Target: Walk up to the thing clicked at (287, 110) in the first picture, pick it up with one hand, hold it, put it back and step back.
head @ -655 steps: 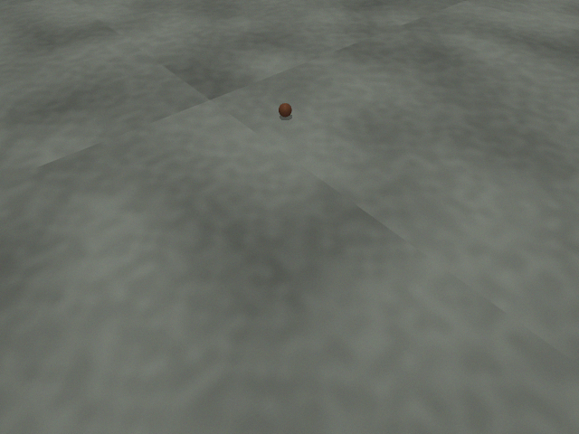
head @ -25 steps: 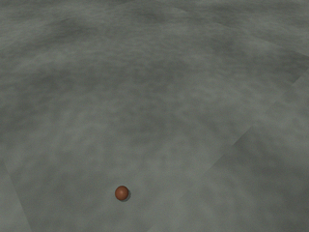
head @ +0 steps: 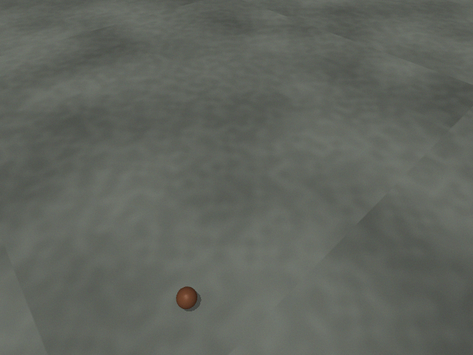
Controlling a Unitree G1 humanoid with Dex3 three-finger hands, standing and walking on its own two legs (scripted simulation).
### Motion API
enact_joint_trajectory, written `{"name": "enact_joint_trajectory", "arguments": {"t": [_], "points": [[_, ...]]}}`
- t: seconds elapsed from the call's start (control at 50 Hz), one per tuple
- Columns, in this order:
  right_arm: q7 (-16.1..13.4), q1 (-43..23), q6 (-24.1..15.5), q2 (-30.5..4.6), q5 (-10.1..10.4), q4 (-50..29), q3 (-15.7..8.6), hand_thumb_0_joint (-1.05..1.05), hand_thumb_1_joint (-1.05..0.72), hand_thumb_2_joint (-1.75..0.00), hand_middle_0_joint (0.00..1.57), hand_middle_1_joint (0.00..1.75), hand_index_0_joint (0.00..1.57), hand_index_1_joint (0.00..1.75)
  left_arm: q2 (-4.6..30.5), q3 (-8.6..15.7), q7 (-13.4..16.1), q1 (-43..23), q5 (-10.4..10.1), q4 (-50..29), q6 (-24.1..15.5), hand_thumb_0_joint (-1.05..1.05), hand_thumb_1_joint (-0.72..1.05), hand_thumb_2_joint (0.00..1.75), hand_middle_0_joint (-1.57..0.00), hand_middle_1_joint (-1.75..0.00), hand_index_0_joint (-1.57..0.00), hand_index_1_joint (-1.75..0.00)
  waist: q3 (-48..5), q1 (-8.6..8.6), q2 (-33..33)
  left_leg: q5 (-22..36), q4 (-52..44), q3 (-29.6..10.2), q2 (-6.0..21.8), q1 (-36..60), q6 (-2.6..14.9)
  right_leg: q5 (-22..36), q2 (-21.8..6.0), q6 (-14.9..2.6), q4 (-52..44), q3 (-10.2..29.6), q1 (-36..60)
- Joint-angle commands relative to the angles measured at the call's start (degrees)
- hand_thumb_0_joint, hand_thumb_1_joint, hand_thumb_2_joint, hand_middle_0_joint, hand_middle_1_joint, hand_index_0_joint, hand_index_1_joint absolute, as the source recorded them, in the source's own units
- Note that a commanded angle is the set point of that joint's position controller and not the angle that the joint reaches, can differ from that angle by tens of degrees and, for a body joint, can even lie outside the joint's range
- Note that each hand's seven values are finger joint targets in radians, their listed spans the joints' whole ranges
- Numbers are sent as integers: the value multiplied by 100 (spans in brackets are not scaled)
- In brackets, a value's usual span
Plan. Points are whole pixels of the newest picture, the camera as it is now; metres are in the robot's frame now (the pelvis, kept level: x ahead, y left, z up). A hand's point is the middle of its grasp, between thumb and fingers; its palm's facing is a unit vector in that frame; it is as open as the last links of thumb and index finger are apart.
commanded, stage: stand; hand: left
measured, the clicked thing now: (186, 297) +0.49 +0.22 -0.74
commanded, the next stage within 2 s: none
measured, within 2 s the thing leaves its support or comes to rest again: neither
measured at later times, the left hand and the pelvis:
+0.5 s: hand out of the picture +0.09 +0.24 -0.16, palm faces -0.02 -0.94 -0.33, open 7.3 cm; pelvis +0.01 +0.00 +0.00, yaw +1 degrees
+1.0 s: hand out of the picture +0.08 +0.25 -0.16, palm faces -0.01 -0.94 -0.34, open 7.3 cm; pelvis +0.01 +0.00 +0.00, yaw +1 degrees
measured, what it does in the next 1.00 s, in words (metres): stands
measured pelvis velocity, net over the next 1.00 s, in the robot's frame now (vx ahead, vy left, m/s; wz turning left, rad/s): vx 0.01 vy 0.00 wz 0.02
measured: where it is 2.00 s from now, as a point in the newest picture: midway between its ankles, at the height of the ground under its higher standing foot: outside the picture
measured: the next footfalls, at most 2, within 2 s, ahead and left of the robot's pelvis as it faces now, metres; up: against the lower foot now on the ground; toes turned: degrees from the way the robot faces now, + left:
none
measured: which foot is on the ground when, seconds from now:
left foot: down 0.00-1.00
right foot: down 0.00-1.00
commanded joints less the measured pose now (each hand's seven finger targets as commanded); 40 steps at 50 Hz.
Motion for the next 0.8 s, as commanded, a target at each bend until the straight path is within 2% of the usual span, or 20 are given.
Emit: {"name": "enact_joint_trajectory", "arguments": {"t": [0.0, 0.08, 0.14, 0.18, 0.24, 0.42, 0.52, 0.6, 0.64, 0.78], "points": [[-121, -302, -114, -1239, 14, -355, -206, 0, -90, -90, 20, 30, 20, 30, 1211, 227, 71, -233, -25, -406, -148, 0, 90, 90, -20, -30, -20, -30, -633, -22, 100, 998, -190, -660, 844, 335, 23, 1108, -687, -160, -184, 450, 71], [-124, -285, -87, -1226, 21, -347, -192, 0, -90, -90, 20, 30, 20, 30, 1207, 220, 71, -214, -19, -387, -131, 0, 90, 90, -20, -30, -20, -30, -536, -25, -10, 839, -224, -689, 830, 276, 7, 919, -663, -153, -222, 412, 7], [-126, -301, -88, -1257, 13, -374, -194, 0, -90, -90, 20, 30, 20, 30, 1185, 214, 74, -205, -15, -400, -138, 0, 90, 90, -20, -30, -20, -30, -599, -16, 95, 1059, -154, -674, 848, 315, 20, 1116, -696, -156, -192, 406, 68], [-126, -261, -83, -1222, 23, -359, -183, 0, -90, -90, 20, 30, 20, 30, 1209, 209, 73, -184, -22, -383, -137, 0, 90, 90, -20, -30, -20, -30, -533, -30, -18, 916, -178, -679, 828, 287, 2, 1012, -695, -160, -228, 415, 20], [-121, -307, -85, -1261, 24, -367, -182, 0, -90, -90, 20, 30, 20, 30, 1161, 189, 74, -168, -16, -395, -150, 0, 90, 90, -20, -30, -20, -30, -529, -9, 68, 1082, -141, -685, 837, 320, 14, 1192, -713, -143, -251, 407, 56], [-132, -286, -82, -1251, 17, -400, -178, 0, -90, -90, 20, 30, 20, 30, 1216, 217, 84, -201, -17, -403, -137, 0, 90, 90, -20, -30, -20, -30, -522, -12, 67, 890, -197, -693, 815, 240, 16, 1005, -707, -154, -284, 375, 139], [-134, -245, -81, -1287, 24, -415, -189, 0, -90, -90, 20, 30, 20, 30, 1190, 208, 81, -162, -11, -419, -145, 0, 90, 90, -20, -30, -20, -30, -684, -4, 117, 1227, -122, -672, 843, 402, 35, 1288, -735, -178, -249, 365, 230], [-138, -242, -86, -1237, 27, -415, -164, 0, -90, -90, 20, 30, 20, 30, 1210, 203, 82, -178, -22, -411, -140, 0, 90, 90, -20, -30, -20, -30, -487, -16, 60, 1143, -159, -699, 833, 348, 17, 1207, -719, -172, -259, 363, 100], [-146, -215, -91, -1268, 20, -415, -169, 0, -90, -90, 20, 30, 20, 30, 1199, 208, 78, -160, -12, -425, -135, 0, 90, 90, -20, -30, -20, -30, -609, -1, 132, 1336, -144, -696, 862, 412, 29, 1324, -720, -179, -207, 345, 198], [-149, -211, -81, -1269, 24, -436, -171, 0, -90, -90, 20, 30, 20, 30, 1182, 195, 83, -95, -8, -402, -125, 0, 90, 90, -20, -30, -20, -30, -511, 8, 41, 1120, -180, -704, 837, 398, 29, 1102, -709, -157, -278, 335, 98]]}}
